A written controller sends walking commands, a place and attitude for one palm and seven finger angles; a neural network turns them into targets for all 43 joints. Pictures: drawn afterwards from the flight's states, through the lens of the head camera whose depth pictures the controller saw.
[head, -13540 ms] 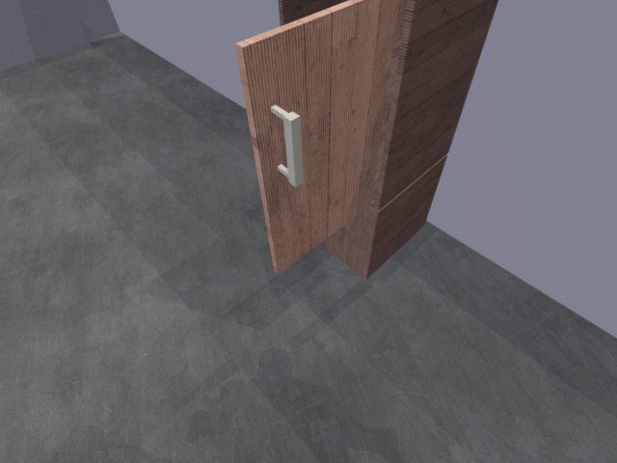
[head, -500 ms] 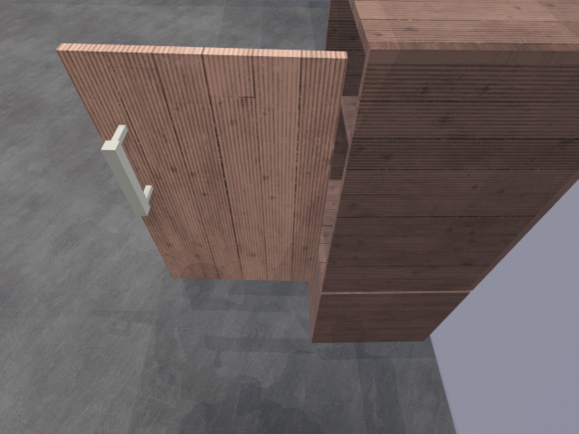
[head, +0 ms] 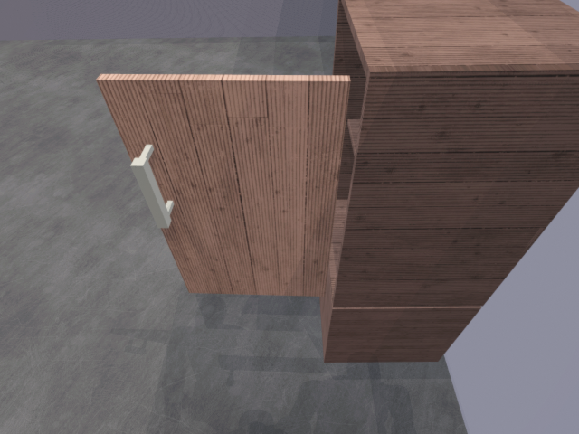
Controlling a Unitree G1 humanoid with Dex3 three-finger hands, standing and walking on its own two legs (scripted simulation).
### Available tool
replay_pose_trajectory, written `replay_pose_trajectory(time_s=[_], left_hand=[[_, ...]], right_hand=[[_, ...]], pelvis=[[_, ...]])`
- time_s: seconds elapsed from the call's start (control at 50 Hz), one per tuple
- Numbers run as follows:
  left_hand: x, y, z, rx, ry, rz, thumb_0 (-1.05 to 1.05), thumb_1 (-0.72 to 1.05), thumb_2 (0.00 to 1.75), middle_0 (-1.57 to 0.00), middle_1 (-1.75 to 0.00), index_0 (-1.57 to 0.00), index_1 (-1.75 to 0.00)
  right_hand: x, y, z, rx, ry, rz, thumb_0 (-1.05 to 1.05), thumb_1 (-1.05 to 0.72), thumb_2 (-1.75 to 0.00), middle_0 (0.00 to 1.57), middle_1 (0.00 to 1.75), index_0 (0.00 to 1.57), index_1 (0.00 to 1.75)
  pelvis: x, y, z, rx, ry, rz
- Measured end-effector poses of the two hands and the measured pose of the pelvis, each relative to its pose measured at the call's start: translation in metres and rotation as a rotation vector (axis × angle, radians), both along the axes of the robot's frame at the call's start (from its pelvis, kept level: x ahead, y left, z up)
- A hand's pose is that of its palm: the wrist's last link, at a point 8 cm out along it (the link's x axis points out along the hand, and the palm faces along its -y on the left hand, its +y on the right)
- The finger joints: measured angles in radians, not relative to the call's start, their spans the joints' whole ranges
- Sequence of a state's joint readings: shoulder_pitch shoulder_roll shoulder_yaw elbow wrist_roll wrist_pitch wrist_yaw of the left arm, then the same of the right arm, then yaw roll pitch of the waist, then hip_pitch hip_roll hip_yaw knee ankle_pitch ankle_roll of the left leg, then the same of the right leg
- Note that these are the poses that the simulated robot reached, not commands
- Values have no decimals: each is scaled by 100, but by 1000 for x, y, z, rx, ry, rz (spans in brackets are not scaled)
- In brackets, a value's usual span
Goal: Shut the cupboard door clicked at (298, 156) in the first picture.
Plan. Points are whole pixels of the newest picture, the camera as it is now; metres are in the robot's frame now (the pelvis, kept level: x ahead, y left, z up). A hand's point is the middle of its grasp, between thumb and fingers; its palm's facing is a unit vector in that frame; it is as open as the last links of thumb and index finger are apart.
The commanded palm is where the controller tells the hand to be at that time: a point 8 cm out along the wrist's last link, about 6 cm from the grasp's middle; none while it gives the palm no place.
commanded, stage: come to a stop and stand still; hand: left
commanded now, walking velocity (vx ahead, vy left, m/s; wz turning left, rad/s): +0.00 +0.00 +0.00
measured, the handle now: (156, 187) +0.49 +0.27 +0.06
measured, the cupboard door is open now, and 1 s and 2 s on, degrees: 88 88 88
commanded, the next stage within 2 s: look again from close up in 0.04 s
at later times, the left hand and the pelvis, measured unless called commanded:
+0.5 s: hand out of the picture +0.02 +0.18 -0.17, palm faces +0.00 -0.98 -0.20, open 7.3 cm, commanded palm none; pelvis +0.02 +0.01 +0.00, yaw +0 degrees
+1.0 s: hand (185, 372) +0.20 +0.16 +0.00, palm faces +0.05 -1.00 +0.01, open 6.7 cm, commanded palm +0.12 +0.23 -0.05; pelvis -0.01 -0.02 -0.05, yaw +5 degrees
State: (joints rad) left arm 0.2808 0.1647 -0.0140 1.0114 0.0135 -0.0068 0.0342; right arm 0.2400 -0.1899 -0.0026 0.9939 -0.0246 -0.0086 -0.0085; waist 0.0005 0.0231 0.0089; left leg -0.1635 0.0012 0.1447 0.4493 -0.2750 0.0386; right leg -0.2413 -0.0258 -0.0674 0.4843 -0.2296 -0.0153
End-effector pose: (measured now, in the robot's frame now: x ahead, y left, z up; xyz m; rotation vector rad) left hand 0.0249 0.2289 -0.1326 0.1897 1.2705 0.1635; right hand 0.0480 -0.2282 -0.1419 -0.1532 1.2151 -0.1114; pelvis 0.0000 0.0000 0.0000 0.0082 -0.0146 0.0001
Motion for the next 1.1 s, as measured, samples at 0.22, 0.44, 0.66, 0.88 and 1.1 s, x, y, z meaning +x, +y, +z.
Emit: replay_pose_trajectory(time_s=[0.22,0.44,0.66,0.88,1.1], left_hand=[[-9,1,-4,-20,68,-4,0,91,90,-20,-30,-20,-30],[-8,-1,-8,-31,105,4,1,91,90,-20,-30,-20,-30],[-8,-4,-10,-41,121,15,1,92,90,-20,-30,-19,-30],[131,10,110,21,-849,73,3,94,90,-23,-34,-23,-34],[110,-15,84,-190,-1194,-125,1,91,90,-40,-52,-39,-52]], right_hand=[[-49,6,-2,-1,166,-22,1,-91,-90,20,30,20,30],[-61,19,-4,13,226,-46,1,-91,-90,20,30,20,30],[-39,27,-4,19,192,-39,1,-91,-90,20,30,20,30],[36,-16,14,-65,-330,45,2,-92,-90,20,30,20,30],[166,-38,47,-121,-759,231,2,-91,-90,20,30,20,30]], pelvis=[[6,4,3,-1,2,-2],[16,7,3,-3,-6,-5],[22,8,3,-5,-4,-6],[12,3,-18,4,54,102],[-17,-28,-75,-2,212,96]])
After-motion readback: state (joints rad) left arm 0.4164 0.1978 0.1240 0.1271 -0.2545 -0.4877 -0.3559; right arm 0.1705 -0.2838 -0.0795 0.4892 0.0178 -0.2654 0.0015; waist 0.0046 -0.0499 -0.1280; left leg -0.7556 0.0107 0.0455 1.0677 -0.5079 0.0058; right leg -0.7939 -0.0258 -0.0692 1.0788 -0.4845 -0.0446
